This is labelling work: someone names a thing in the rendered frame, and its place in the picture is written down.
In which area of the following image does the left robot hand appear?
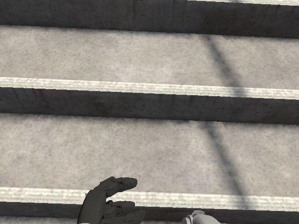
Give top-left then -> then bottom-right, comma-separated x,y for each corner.
77,176 -> 146,224

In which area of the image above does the right robot shin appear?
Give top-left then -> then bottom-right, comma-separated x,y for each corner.
191,210 -> 205,216

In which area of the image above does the right robot thigh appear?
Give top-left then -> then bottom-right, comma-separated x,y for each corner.
181,214 -> 220,224

